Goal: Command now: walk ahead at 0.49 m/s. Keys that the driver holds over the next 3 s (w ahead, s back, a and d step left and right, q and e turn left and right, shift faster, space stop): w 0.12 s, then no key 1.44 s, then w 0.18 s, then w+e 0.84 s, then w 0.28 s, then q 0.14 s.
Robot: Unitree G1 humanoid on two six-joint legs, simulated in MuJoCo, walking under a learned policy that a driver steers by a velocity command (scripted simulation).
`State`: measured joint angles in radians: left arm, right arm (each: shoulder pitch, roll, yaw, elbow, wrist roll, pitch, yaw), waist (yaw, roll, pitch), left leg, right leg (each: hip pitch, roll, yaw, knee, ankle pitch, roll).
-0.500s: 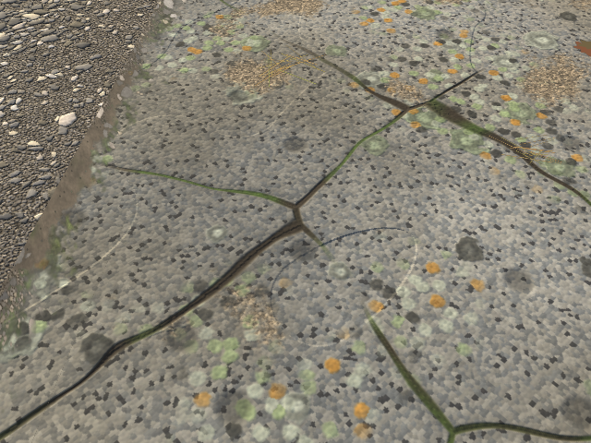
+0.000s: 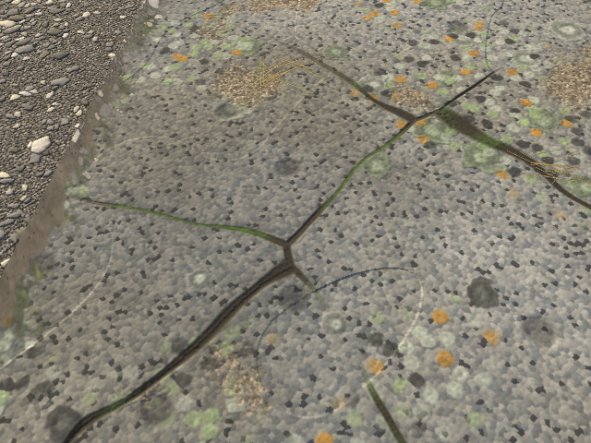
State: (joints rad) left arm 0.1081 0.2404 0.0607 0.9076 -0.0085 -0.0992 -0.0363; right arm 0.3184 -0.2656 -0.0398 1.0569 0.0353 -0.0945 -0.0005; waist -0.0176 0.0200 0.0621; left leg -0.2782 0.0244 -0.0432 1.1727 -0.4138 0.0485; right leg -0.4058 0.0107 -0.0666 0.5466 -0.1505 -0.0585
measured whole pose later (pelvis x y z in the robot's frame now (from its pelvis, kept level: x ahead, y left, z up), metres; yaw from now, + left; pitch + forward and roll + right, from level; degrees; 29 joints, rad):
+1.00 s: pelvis +0.28 +0.01 +0.01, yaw +0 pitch -1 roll +0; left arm 0.25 0.20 0.03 1.08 0.00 -0.02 0.03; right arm 0.14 -0.23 -0.04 1.06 0.00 0.00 -0.02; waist 0.00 0.00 0.03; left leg -0.29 0.00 0.03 0.49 -0.18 0.01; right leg -0.18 -0.02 -0.01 0.51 -0.32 0.01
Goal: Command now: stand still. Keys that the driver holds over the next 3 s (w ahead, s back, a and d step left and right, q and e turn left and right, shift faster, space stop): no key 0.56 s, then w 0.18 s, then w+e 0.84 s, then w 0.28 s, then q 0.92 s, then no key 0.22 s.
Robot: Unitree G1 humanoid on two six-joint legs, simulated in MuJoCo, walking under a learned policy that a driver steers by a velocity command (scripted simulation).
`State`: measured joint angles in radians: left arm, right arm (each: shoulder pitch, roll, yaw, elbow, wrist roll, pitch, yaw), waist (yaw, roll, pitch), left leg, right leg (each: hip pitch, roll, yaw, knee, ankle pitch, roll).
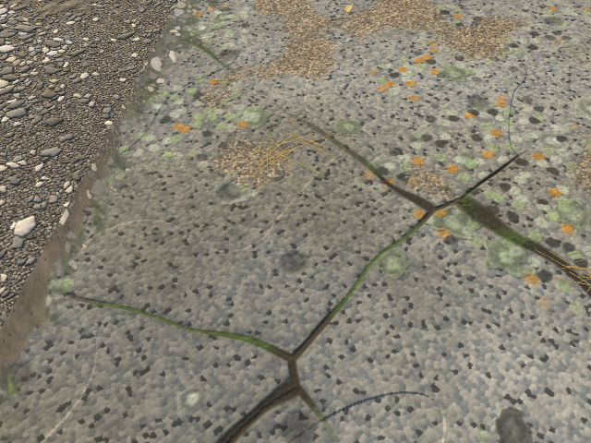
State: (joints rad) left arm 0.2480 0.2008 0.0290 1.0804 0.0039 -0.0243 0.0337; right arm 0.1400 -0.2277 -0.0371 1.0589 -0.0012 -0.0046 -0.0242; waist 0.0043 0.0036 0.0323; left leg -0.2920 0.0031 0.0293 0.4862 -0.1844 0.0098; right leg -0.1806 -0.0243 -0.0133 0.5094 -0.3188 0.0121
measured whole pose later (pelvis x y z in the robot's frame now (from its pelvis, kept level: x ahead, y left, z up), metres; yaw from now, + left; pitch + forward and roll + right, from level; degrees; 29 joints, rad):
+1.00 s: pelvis +0.12 +0.03 +0.01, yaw -5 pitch +0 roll +0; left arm 0.27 0.24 0.08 1.00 -0.05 -0.07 0.01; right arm 0.38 -0.19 -0.04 1.13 0.00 -0.11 0.00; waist -0.03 -0.03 -0.01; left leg -0.07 -0.01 0.14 0.36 -0.30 0.04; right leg -0.55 -0.04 0.07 1.15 -0.23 -0.09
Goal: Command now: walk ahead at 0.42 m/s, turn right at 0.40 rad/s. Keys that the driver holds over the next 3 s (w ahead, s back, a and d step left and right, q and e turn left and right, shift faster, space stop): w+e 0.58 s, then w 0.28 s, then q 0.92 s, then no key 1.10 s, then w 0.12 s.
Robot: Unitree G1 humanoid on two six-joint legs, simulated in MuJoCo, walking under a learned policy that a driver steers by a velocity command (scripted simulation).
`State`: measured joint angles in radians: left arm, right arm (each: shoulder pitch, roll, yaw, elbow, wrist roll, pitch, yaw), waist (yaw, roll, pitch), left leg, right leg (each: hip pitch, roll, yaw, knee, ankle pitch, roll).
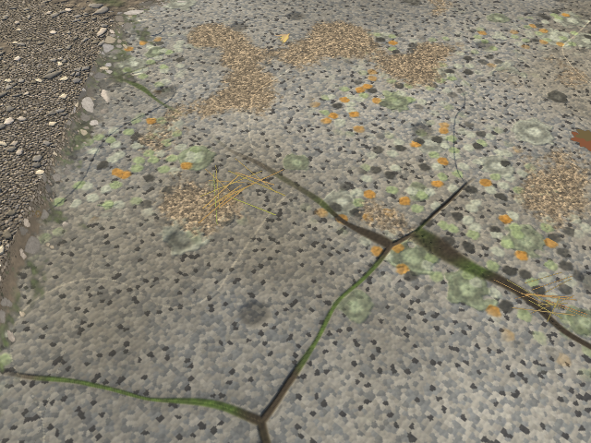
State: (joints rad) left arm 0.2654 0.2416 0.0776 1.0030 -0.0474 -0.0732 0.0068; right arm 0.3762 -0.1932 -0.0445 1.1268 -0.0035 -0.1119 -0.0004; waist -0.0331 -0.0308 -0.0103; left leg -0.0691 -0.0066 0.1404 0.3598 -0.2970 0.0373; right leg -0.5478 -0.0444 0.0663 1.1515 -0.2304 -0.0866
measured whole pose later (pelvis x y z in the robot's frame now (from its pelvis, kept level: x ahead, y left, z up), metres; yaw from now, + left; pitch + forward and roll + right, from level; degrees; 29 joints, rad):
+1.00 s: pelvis +0.55 -0.11 +0.00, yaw -24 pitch +2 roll +0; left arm 0.23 0.27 0.06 0.78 0.01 -0.08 0.01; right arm 0.25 -0.25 -0.05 0.83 -0.01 -0.10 0.03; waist -0.02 -0.03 0.03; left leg -0.28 -0.06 0.00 0.39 -0.14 0.05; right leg -0.53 -0.02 0.05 1.10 -0.38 -0.01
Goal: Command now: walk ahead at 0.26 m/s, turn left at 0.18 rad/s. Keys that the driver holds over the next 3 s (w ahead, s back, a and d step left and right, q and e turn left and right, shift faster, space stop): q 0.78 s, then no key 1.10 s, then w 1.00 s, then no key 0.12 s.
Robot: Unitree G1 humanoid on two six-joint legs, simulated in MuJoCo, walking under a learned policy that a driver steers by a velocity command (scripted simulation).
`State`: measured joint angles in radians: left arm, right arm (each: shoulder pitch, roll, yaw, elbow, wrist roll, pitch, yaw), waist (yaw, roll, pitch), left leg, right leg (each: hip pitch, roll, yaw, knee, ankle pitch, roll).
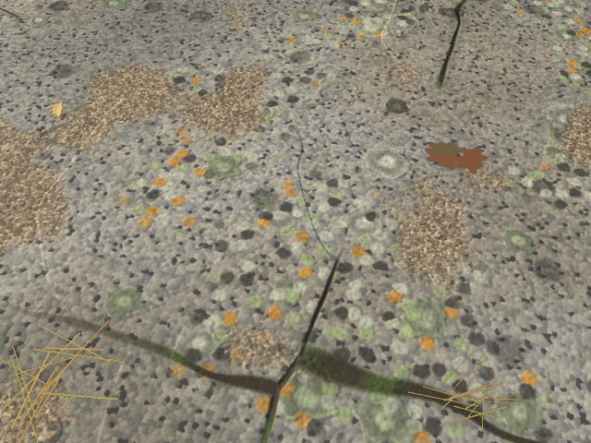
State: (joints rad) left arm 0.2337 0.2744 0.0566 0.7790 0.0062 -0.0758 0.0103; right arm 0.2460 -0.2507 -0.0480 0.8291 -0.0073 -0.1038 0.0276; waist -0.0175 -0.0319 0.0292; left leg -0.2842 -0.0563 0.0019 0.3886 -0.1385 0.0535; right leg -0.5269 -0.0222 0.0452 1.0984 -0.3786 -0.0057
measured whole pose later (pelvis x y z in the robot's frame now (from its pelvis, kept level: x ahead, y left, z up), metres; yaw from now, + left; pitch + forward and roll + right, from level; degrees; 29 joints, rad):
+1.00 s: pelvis +0.10 +0.02 +0.00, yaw +30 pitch +2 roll -2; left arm 0.15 0.30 0.08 0.75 0.00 0.02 0.03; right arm 0.17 -0.28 -0.05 0.62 -0.01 0.02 -0.02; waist 0.00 -0.02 0.02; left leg -0.30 -0.06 -0.09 0.48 -0.21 0.05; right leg -0.45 -0.02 0.04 0.83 -0.36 0.07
